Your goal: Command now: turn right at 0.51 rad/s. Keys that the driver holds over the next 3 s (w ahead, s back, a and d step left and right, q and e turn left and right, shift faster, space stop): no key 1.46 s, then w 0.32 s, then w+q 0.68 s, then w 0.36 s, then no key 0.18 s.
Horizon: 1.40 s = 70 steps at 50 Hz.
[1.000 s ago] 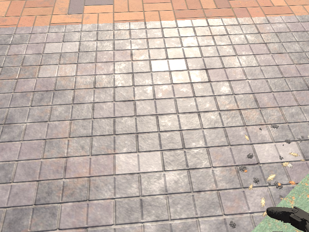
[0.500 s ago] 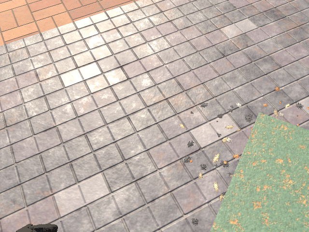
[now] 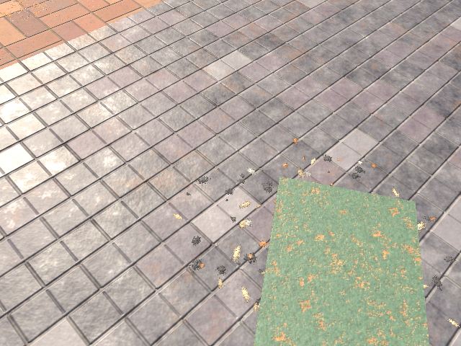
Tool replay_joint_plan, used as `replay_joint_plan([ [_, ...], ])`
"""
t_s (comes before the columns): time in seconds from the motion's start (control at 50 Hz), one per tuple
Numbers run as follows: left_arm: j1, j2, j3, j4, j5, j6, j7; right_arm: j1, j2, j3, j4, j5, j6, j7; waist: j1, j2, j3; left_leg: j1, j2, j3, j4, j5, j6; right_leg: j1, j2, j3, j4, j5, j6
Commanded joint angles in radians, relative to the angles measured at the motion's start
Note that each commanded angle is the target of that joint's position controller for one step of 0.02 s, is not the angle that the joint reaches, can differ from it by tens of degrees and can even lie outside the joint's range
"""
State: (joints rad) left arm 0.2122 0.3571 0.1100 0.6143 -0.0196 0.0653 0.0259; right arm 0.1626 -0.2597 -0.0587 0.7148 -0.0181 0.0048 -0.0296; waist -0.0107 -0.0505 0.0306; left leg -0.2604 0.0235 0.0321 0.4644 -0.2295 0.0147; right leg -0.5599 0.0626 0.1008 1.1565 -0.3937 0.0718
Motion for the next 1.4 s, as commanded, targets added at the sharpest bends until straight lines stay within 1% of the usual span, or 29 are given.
replay_joint_plan([
  [0.02,-0.067,0.03,0.002,-0.096,-0.002,-0.013,0.0,-0.009,-0.149,-0.034,-0.065,0.0,-0.001,-0.014,-0.03,0.207,-0.063,0.189,0.221,-0.17,-0.149,0.294,0.2,-0.094,-0.042,-0.032,-0.065,0.007,0.033],
  [0.08,-0.079,-0.003,-0.019,-0.106,0.012,-0.018,-0.01,-0.01,-0.189,-0.047,-0.058,0.009,0.005,-0.004,-0.037,0.233,-0.101,0.189,0.243,-0.142,-0.127,0.353,0.211,0.047,-0.067,-0.067,-0.263,-0.054,0.023],
  [0.12,-0.068,0.008,-0.02,-0.099,0.01,-0.018,-0.014,-0.012,-0.206,-0.052,-0.052,0.02,0.006,0.007,-0.037,0.254,-0.108,0.163,0.254,-0.138,-0.115,0.389,0.216,0.138,-0.06,-0.105,-0.378,-0.053,0.01],
  [0.14,-0.056,0.015,-0.018,-0.092,0.008,-0.017,-0.016,-0.008,-0.209,-0.051,-0.045,0.027,0.006,0.011,-0.034,0.255,-0.108,0.162,0.258,-0.143,-0.103,0.392,0.215,0.173,-0.054,-0.115,-0.445,-0.028,0.0],
  [0.16,-0.033,0.013,-0.017,-0.079,0.008,-0.016,-0.019,-0.013,-0.209,-0.049,-0.039,0.036,0.007,0.013,-0.02,0.248,-0.107,0.153,0.254,-0.14,-0.082,0.392,0.206,0.223,-0.049,-0.124,-0.545,0.033,-0.017],
  [0.18,0.005,0.006,-0.018,-0.059,0.009,-0.018,-0.022,-0.023,-0.201,-0.045,-0.033,0.045,0.007,0.013,0.006,0.237,-0.104,0.126,0.241,-0.126,-0.052,0.387,0.185,0.302,-0.038,-0.142,-0.69,0.144,-0.042],
  [0.2,0.024,0.014,-0.017,-0.047,0.013,-0.019,-0.022,0.009,-0.177,-0.035,-0.013,0.052,0.004,0.015,0.016,0.212,-0.1,0.079,0.219,-0.107,-0.025,0.337,0.136,0.399,-0.035,-0.132,-0.826,0.258,-0.072],
  [0.22,0.037,0.053,-0.012,-0.052,0.017,-0.019,-0.016,0.05,-0.135,-0.019,-0.001,0.031,-0.007,0.021,0.001,0.115,-0.144,-0.017,0.172,-0.062,0.048,0.191,0.052,0.552,-0.129,-0.008,-0.827,0.427,-0.104],
  [0.24,0.028,0.133,-0.002,-0.073,0.026,-0.013,-0.001,0.069,-0.064,0.008,-0.023,-0.028,-0.022,0.037,-0.042,-0.17,-0.179,-0.188,0.071,0.038,0.227,-0.213,-0.047,0.661,-0.349,0.219,-0.759,0.786,-0.195],
  [0.26,0.007,0.077,-0.019,-0.067,0.054,-0.029,-0.011,-0.02,-0.103,-0.002,-0.044,-0.007,-0.019,0.024,0.024,-0.192,-0.164,-0.196,0.048,-0.022,0.301,-0.375,-0.078,0.489,-0.414,0.267,-0.8,0.662,-0.34],
  [0.28,-0.027,0.048,-0.028,-0.065,0.06,-0.048,-0.019,-0.045,-0.153,-0.018,-0.039,0.013,-0.011,0.016,0.026,-0.133,-0.113,-0.193,0.057,-0.044,0.384,-0.362,-0.089,0.446,-0.368,0.235,-0.831,0.561,-0.345],
  [0.3,-0.057,0.031,-0.034,-0.048,0.056,-0.061,-0.019,-0.037,-0.152,-0.023,-0.026,0.018,-0.003,0.012,0.014,-0.13,-0.096,-0.207,0.057,-0.057,0.416,-0.327,-0.093,0.433,-0.326,0.191,-0.835,0.511,-0.312],
  [0.32,-0.078,0.035,-0.035,-0.044,0.047,-0.07,-0.02,-0.013,-0.152,-0.028,-0.002,0.015,0.008,0.007,0.008,-0.122,-0.082,-0.205,0.057,-0.064,0.435,-0.298,-0.1,0.421,-0.3,0.159,-0.833,0.508,-0.29],
  [0.34,-0.1,0.037,-0.036,-0.035,0.038,-0.076,-0.019,0.008,-0.152,-0.031,0.005,0.01,0.015,0.003,-0.003,-0.113,-0.071,-0.187,0.058,-0.072,0.448,-0.259,-0.109,0.398,-0.292,0.14,-0.826,0.56,-0.284],
  [0.38,-0.116,0.013,-0.044,-0.018,0.037,-0.076,-0.017,0.039,-0.117,-0.022,0.021,0.014,0.015,0.006,-0.018,-0.093,-0.083,-0.119,0.049,-0.06,0.401,-0.215,-0.113,0.373,-0.256,0.086,-0.809,0.602,-0.274],
  [0.42,-0.113,0.002,-0.047,-0.001,0.036,-0.071,-0.017,0.017,-0.092,-0.01,0.02,0.018,0.011,0.008,0.002,-0.095,-0.086,-0.084,0.043,-0.046,0.294,-0.195,-0.11,0.389,-0.246,0.083,-0.791,0.587,-0.277],
  [0.46,-0.111,-0.002,-0.05,0.017,0.032,-0.065,-0.017,0.017,-0.091,-0.006,0.023,0.02,0.009,0.01,0.005,-0.089,-0.093,-0.032,0.035,-0.037,0.165,-0.141,-0.102,0.397,-0.25,0.107,-0.778,0.538,-0.28],
  [0.48,-0.122,-0.009,-0.053,0.026,0.026,-0.064,-0.018,0.038,-0.086,-0.003,0.033,0.018,0.007,0.012,-0.014,-0.077,-0.092,0.026,0.027,-0.028,0.048,-0.042,-0.091,0.382,-0.237,0.104,-0.768,0.485,-0.263],
  [0.5,-0.101,-0.018,-0.057,0.044,0.021,-0.066,-0.019,0.05,-0.092,0.0,0.039,0.007,0.003,0.014,-0.023,-0.05,-0.087,0.099,0.032,-0.04,-0.06,0.116,-0.076,0.353,-0.217,0.099,-0.77,0.404,-0.226],
  [0.52,-0.067,-0.029,-0.06,0.059,0.031,-0.072,-0.021,0.056,-0.134,-0.005,0.037,-0.005,0.001,0.012,-0.004,0.003,-0.092,0.161,0.079,-0.098,-0.066,0.269,-0.056,0.321,-0.179,0.084,-0.755,0.295,-0.177],
  [0.54,-0.027,-0.014,-0.053,0.067,0.04,-0.077,-0.025,0.046,-0.204,-0.021,0.043,0.004,0.002,0.009,0.047,0.104,-0.07,0.134,0.094,-0.09,-0.014,0.253,-0.022,0.305,-0.12,0.034,-0.765,0.202,-0.141],
  [0.56,-0.062,-0.012,-0.055,0.073,0.044,-0.074,-0.022,0.034,-0.17,-0.019,0.051,0.012,-0.001,0.015,0.022,0.133,-0.051,0.046,0.078,-0.09,-0.028,0.099,0.005,0.351,-0.086,-0.01,-0.751,0.159,-0.109],
  [0.58,-0.095,-0.003,-0.052,0.076,0.04,-0.07,-0.018,0.023,-0.133,-0.008,0.051,0.008,-0.006,0.019,0.008,0.121,-0.027,0.011,0.07,-0.092,-0.052,0.034,0.005,0.364,-0.081,-0.017,-0.729,0.156,-0.099],
  [0.6,-0.103,-0.013,-0.051,0.08,0.035,-0.066,-0.012,0.015,-0.121,-0.003,0.058,0.0,-0.012,0.017,0.01,0.125,-0.027,-0.002,0.066,-0.092,-0.063,0.021,-0.005,0.373,-0.084,-0.02,-0.719,0.175,-0.1],
  [0.64,-0.091,-0.018,-0.05,0.096,0.033,-0.054,-0.004,0.02,-0.105,0.003,0.068,0.001,-0.025,0.015,0.009,0.123,-0.021,0.006,0.057,-0.083,-0.062,0.035,-0.018,0.368,-0.086,-0.016,-0.718,0.217,-0.104],
  [0.72,-0.074,-0.028,-0.047,0.14,0.031,-0.055,-0.001,0.039,-0.104,0.009,0.092,0.005,-0.029,0.006,0.002,0.081,-0.02,0.019,0.047,-0.074,-0.054,0.019,-0.02,0.362,-0.086,-0.017,-0.722,0.23,-0.099],
  [0.86,-0.041,-0.023,-0.042,0.231,0.026,-0.061,0.005,0.047,-0.095,0.015,0.131,0.008,-0.026,-0.001,0.0,0.047,-0.013,0.032,0.034,-0.067,-0.054,0.029,-0.011,0.364,-0.086,-0.024,-0.727,0.26,-0.083],
  [1.12,-0.009,-0.024,-0.048,0.372,0.021,-0.06,0.018,0.068,-0.077,0.024,0.216,0.012,-0.023,-0.003,0.007,0.055,-0.001,0.04,0.015,-0.051,-0.067,0.06,-0.007,0.379,-0.084,-0.037,-0.736,0.286,-0.077],
  [1.4,0.007,-0.041,-0.061,0.46,0.02,-0.057,0.021,0.109,-0.064,0.033,0.281,0.014,-0.021,-0.007,0.01,0.053,0.011,0.038,0.006,-0.048,-0.078,0.063,-0.001,0.375,-0.08,-0.053,-0.747,0.28,-0.072],
])
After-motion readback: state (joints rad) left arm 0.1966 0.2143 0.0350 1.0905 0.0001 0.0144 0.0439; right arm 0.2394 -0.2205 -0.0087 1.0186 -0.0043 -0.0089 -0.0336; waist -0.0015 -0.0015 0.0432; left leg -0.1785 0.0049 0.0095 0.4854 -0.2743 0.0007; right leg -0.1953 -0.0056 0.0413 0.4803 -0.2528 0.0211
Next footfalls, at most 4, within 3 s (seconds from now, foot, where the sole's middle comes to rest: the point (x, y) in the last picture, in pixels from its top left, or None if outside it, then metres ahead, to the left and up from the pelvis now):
0.22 right None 0.02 -0.15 -0.78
0.52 left None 0.03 0.10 -0.78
2.16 left None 0.41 0.07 -0.78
2.66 right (243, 265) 0.72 -0.06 -0.78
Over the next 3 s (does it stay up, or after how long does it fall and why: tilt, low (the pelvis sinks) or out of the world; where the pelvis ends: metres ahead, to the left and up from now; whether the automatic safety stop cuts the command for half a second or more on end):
stays up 0.70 0.03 0.01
